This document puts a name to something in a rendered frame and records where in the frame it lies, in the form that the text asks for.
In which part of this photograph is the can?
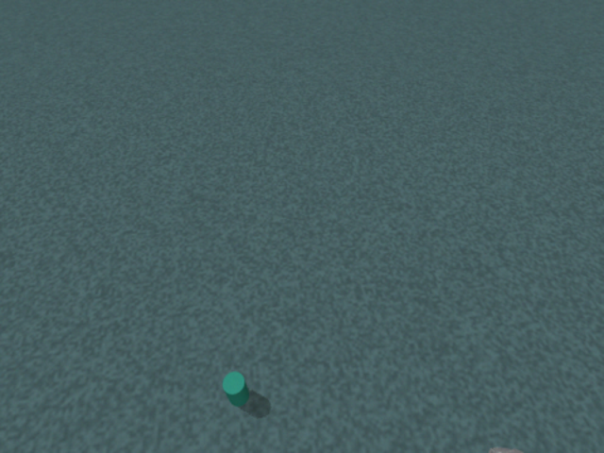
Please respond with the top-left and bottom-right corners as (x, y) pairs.
(223, 372), (249, 407)

